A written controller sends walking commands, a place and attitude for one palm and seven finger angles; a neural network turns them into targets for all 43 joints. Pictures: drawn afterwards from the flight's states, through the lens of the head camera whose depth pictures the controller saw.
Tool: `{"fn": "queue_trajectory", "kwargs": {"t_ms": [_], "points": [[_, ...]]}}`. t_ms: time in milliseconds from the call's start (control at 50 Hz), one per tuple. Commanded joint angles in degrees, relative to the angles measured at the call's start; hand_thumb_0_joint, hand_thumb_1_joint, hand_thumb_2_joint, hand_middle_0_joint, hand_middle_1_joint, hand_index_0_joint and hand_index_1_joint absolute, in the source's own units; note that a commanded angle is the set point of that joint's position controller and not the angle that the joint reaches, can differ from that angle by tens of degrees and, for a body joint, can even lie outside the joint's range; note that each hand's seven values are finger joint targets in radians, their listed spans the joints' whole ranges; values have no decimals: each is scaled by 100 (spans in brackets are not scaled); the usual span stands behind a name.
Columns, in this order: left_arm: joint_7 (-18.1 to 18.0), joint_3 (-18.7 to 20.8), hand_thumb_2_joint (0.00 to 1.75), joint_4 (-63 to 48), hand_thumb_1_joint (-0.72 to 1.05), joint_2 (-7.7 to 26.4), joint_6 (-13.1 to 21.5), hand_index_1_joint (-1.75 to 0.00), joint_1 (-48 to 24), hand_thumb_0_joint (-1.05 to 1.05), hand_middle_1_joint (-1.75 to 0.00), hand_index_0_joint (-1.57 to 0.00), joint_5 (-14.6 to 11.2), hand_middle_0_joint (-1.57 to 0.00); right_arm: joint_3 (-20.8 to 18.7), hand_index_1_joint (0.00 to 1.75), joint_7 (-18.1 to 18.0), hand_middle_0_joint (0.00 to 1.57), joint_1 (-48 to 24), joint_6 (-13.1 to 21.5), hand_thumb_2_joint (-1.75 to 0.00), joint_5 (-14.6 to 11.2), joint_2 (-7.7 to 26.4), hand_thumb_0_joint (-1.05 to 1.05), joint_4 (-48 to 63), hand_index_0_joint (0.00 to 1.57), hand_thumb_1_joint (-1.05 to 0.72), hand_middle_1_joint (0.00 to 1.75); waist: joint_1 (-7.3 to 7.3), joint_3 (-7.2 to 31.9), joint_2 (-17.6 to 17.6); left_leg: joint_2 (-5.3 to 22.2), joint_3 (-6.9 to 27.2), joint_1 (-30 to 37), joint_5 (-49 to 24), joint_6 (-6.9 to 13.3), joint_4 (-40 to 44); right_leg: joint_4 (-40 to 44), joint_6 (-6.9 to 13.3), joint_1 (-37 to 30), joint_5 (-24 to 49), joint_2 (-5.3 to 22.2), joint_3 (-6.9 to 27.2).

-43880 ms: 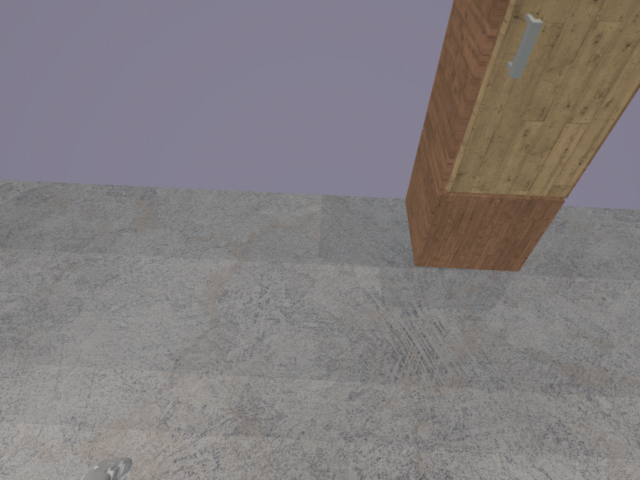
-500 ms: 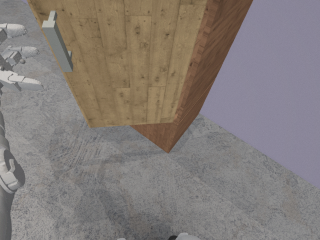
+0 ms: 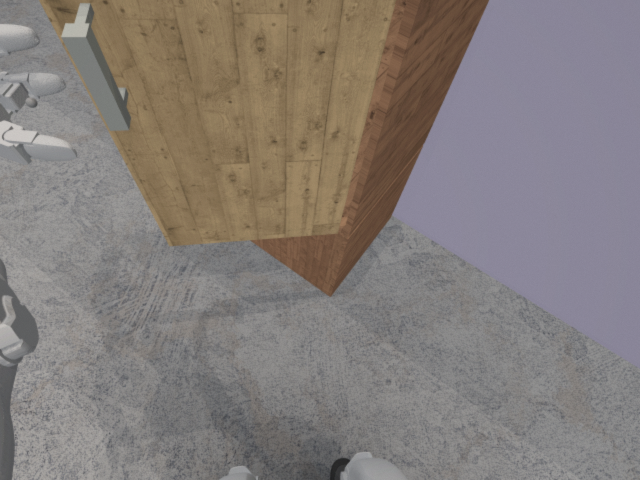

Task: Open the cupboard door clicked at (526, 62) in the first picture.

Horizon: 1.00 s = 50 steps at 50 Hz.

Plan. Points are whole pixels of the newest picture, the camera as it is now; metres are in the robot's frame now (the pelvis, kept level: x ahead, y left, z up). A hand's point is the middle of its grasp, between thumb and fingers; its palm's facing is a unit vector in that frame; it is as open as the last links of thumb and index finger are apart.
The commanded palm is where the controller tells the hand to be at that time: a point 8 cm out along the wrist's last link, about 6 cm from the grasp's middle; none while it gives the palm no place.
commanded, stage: slide the fingers in behind the handle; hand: left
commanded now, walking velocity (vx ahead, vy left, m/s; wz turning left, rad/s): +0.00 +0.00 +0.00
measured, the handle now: (103, 70) +0.56 +0.21 +0.14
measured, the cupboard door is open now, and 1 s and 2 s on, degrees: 43 43 44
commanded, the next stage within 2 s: close the thumb around the handle in 1.56 s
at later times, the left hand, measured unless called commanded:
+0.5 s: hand (66, 104) +0.50 +0.24 +0.15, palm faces +0.03 -1.00 +0.02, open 14.0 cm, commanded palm +0.48 +0.28 +0.14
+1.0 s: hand (105, 97) +0.52 +0.20 +0.15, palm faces +0.05 -1.00 +0.01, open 13.9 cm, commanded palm +0.49 +0.25 +0.14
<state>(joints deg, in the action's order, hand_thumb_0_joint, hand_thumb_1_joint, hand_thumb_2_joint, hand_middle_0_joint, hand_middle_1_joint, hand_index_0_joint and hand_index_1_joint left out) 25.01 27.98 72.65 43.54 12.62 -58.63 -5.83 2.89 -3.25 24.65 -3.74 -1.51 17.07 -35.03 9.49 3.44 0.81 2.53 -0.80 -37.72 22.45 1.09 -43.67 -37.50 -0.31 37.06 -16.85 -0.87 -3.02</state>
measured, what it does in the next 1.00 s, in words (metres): stands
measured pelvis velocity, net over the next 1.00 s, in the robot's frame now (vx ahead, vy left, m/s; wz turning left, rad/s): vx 0.00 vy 0.00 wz -0.01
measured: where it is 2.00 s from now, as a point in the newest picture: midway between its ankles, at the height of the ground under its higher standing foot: outside the picture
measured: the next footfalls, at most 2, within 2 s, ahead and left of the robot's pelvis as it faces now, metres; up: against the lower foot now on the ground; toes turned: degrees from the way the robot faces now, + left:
none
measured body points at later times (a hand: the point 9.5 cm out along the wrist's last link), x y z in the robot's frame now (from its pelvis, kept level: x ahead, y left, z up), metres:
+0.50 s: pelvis +0.00 +0.00 +0.00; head +0.09 +0.01 +0.44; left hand +0.49 +0.29 +0.15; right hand +0.01 -0.26 -0.11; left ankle -0.02 +0.10 -0.71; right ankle +0.00 -0.13 -0.71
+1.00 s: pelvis +0.00 +0.00 +0.00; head +0.10 +0.00 +0.44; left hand +0.51 +0.26 +0.15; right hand -0.01 -0.27 -0.11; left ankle -0.02 +0.10 -0.71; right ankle +0.00 -0.13 -0.71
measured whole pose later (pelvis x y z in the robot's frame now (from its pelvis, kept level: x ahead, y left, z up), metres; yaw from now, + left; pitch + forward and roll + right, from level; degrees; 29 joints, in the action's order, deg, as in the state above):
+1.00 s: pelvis +0.00 +0.00 +0.00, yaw +0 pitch +16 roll -2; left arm 15.3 24.5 68.2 33.2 12.3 -56.9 -5.3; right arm 1.5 -1.2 26.0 -2.5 -0.7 16.2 -35.5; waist 9.1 4.4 1.8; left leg 2.7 -1.5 -35.7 22.6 0.8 -42.8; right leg -37.9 0.0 35.9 -17.4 -1.1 -2.2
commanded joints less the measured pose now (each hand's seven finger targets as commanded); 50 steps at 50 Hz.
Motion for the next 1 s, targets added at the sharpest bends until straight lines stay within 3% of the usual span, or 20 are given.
{"fn": "queue_trajectory", "kwargs": {"t_ms": [0,60,160,200,240,260,280,320,440,480,520,540,600,660,720,800,860,880,940,980], "points": [[139,-21,30,-1097,-50,1512,296,-120,-2514,0,-120,-30,-189,-30,-365,30,-113,20,908,131,-90,34,1060,0,241,20,-90,30,71,2370,661,-101,294,1600,-2442,89,366,186,111,-1036,1929,-163,93],[131,-45,30,-1243,-50,1409,232,-120,-2476,0,-120,-30,-224,-30,-397,30,-101,20,934,145,-90,41,1064,0,232,20,-90,30,26,2488,850,-93,263,1712,-2437,84,378,225,106,-980,1898,-158,107],[-58,172,30,-1418,-50,1576,271,-120,-2374,0,-120,-30,-221,-30,-422,30,-58,20,998,127,-90,62,1071,0,257,20,-90,30,-28,2485,596,-85,256,1587,-2461,97,407,206,102,-1140,1974,-172,104],[-143,168,30,-1774,-50,1498,350,-120,-2355,0,-120,-30,-210,-30,-432,30,-27,20,978,124,-90,74,1029,0,325,20,-90,30,-125,2719,998,-97,236,1813,-2794,59,391,132,145,-1206,2161,-171,89],[-214,110,30,-1824,-50,1361,377,-120,-2255,0,-120,-30,-177,-30,-440,30,17,20,926,127,-90,74,997,0,323,20,-90,30,-118,2720,1073,-75,218,1931,-2869,44,363,147,124,-1111,2167,-188,92],[-263,298,30,-1878,-50,1570,397,-120,-2166,0,-120,-30,-163,-30,-458,30,18,20,953,113,-90,81,1014,0,328,20,-90,30,-183,2730,911,-58,247,1893,-2911,42,362,129,127,-1177,2177,-190,77],[-268,136,30,-1909,-50,1344,391,-120,-2156,0,-120,-30,-172,-30,-453,30,40,20,900,114,-90,75,994,0,361,20,-90,30,-149,2710,961,-68,222,1899,-2872,39,390,137,122,-1180,2163,-195,74],[-300,156,30,-1937,-50,1272,387,-120,-2045,0,-120,-30,-216,-30,-463,30,49,20,860,118,-90,61,981,0,375,20,-90,30,-178,2646,911,-57,233,1957,-3031,40,391,141,127,-1189,2249,-200,67],[-435,-223,30,-1773,-50,712,262,-120,-2273,0,-120,-30,-202,-30,-474,30,45,20,830,164,-90,52,953,0,281,20,-90,30,-4,2322,777,-50,250,1954,-2740,47,425,203,107,-925,2002,-185,49],[-497,-160,30,-1641,-50,757,259,-120,-2277,0,-120,-30,-208,-30,-462,30,44,20,836,184,-90,62,962,0,266,20,-90,30,-6,2208,510,-59,246,1775,-2553,66,445,210,103,-1006,1963,-179,65],[-548,-163,30,-1638,-50,790,318,-120,-2432,0,-120,-30,-167,-30,-444,30,32,20,811,205,-90,65,954,0,243,20,-90,30,-4,2238,626,-71,278,1785,-2521,46,445,167,118,-976,1907,-162,69],[-562,-391,30,-1526,-50,502,306,-120,-2499,0,-120,-30,-151,-30,-427,30,41,20,786,224,-90,60,926,0,246,20,-90,30,72,2105,622,-81,266,1754,-2414,52,442,185,108,-864,1834,-160,65],[-653,-300,30,-1479,-50,651,373,-120,-2695,0,-120,-30,-115,-30,-424,30,23,20,826,264,-90,76,956,0,213,20,-90,30,98,2129,481,-97,292,1634,-2237,74,418,156,115,-920,1757,-143,90],[-710,-385,30,-1699,-50,531,477,-120,-3019,0,-120,-30,-75,-30,-433,30,34,20,840,327,-90,100,921,0,178,20,-90,30,117,2605,801,-94,326,1958,-2522,30,349,96,106,-883,1885,-143,107],[-744,-260,30,-1832,-50,533,574,-120,-2790,0,-120,-30,-129,-30,-454,30,75,20,852,336,-90,113,901,0,167,20,-90,30,8,2966,844,-68,327,2189,-3023,-2,248,27,108,-992,2177,-162,103],[-807,-174,30,-1568,-50,563,422,-120,-2503,0,-120,-30,-122,-30,-454,30,99,20,870,300,-90,111,917,0,206,20,-90,30,-69,2650,495,-109,260,1747,-2838,54,315,37,123,-1271,2305,-163,83],[-885,-269,30,-1493,-50,506,280,-120,-2382,0,-120,-30,-22,-30,-447,30,107,20,820,260,-90,88,890,0,270,20,-90,30,-72,2386,570,-128,158,1525,-2575,74,376,99,99,-1249,2250,-142,108],[-918,-212,30,-1576,-50,592,288,-120,-2472,0,-120,-30,-12,-30,-451,30,112,20,867,261,-90,104,902,0,268,20,-90,30,-56,2385,407,-128,171,1437,-2521,86,400,101,91,-1358,2276,-146,111],[-975,-217,30,-1782,-50,567,387,-120,-2396,0,-120,-30,10,-30,-472,30,118,20,856,267,-90,98,880,0,299,20,-90,30,-110,2559,595,-133,161,1595,-2612,77,389,88,108,-1382,2303,-150,133],[-963,-522,30,-1697,-50,113,366,-120,-2500,0,-120,-30,-20,-30,-476,30,131,20,877,272,-90,102,853,0,242,20,-90,30,12,2364,639,-112,179,1700,-2540,58,395,132,110,-1126,2138,-162,99]]}}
